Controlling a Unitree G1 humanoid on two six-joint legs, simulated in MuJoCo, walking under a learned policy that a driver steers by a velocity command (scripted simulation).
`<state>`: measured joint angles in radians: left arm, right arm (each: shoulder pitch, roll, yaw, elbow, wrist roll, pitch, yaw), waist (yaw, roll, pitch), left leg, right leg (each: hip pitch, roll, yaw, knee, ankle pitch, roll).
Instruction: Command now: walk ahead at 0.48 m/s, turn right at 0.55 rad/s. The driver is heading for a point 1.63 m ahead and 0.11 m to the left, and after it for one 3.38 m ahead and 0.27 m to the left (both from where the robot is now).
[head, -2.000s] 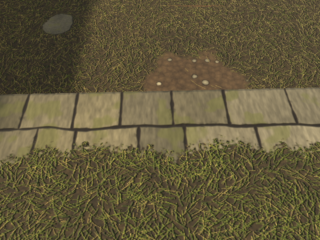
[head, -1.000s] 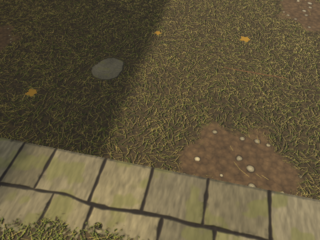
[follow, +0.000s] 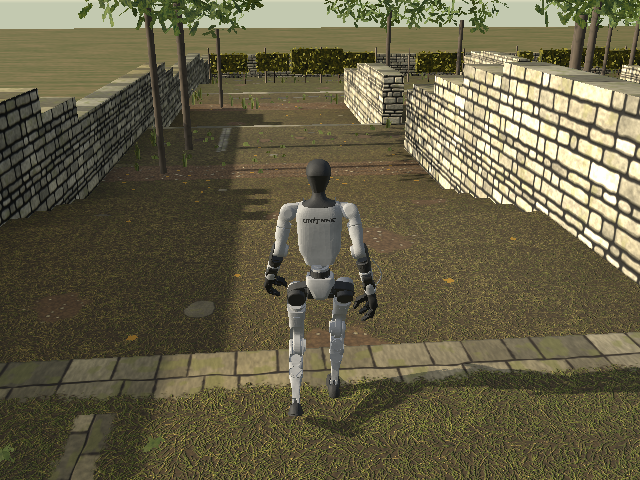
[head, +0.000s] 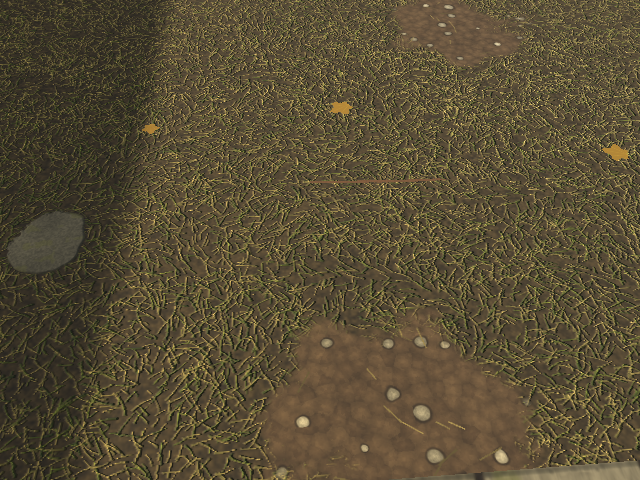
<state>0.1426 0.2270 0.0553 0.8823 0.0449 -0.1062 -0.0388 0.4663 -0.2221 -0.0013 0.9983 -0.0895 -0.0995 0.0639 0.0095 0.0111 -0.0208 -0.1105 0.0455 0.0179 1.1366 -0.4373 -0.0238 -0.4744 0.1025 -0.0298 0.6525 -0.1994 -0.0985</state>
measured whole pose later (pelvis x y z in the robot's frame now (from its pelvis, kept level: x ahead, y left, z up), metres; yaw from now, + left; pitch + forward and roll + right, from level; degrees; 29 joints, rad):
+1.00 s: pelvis +0.58 -0.08 -0.09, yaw -7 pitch +1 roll +6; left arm -0.01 0.20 -0.02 0.78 -0.02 -0.08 -0.06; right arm 0.72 -0.11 0.01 1.09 0.00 -0.06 -0.01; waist -0.20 -0.09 0.00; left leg 0.02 -0.04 -0.04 0.97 -0.89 -0.01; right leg -0.41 -0.12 0.07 0.32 0.42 -0.01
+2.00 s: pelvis +0.96 -0.09 -0.15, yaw +24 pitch +4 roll +0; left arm 0.13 0.27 0.07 0.79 0.00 -0.04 0.02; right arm 0.22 -0.26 -0.07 0.63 0.00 0.03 -0.04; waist -0.01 0.01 -0.04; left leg -0.37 -0.16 -0.21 0.55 -0.22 0.07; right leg -0.34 0.02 0.07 0.53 -0.26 0.01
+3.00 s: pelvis +1.39 +0.09 -0.17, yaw +12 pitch +3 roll +1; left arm 0.10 0.29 0.06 0.64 -0.02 -0.05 -0.05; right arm 0.31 -0.28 -0.07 0.84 0.00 -0.06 -0.01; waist -0.03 -0.01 0.05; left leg -0.11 0.05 0.10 0.91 -0.52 -0.03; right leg -0.54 0.04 -0.04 0.65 -0.16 -0.12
